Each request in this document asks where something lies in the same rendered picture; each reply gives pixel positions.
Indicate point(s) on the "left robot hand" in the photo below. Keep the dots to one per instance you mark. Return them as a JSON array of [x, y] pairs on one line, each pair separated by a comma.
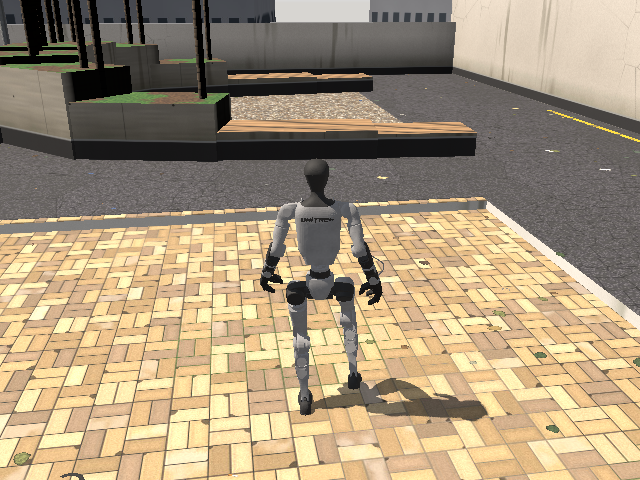
[[275, 279]]

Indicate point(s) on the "robot left upper arm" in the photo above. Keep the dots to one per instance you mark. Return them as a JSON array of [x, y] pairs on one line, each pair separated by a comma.
[[286, 212]]

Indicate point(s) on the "robot left forearm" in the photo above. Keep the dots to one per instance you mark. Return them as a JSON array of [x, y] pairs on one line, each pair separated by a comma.
[[270, 264]]

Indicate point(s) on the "robot right upper arm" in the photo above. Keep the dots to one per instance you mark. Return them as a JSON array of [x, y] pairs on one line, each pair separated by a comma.
[[350, 211]]

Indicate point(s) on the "right robot thigh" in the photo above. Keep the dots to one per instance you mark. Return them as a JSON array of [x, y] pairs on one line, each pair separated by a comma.
[[344, 291]]

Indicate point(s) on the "robot left shin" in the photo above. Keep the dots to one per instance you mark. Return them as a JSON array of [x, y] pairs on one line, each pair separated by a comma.
[[302, 370]]

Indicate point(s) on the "robot right forearm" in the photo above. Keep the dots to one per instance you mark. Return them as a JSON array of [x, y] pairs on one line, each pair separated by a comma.
[[368, 267]]

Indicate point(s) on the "right robot hand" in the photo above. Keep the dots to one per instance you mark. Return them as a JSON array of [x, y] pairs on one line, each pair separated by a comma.
[[374, 289]]

